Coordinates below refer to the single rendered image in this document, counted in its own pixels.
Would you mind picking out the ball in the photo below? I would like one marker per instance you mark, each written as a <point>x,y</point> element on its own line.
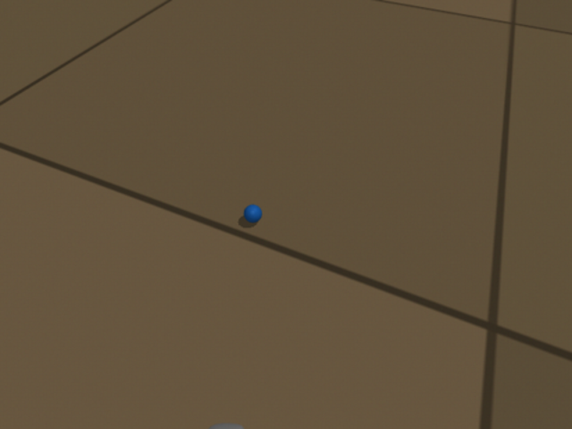
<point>252,213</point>

